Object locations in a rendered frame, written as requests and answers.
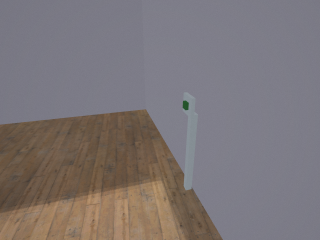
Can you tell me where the panel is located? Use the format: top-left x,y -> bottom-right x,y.
183,92 -> 198,190

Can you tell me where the button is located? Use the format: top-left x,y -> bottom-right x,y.
182,100 -> 189,110

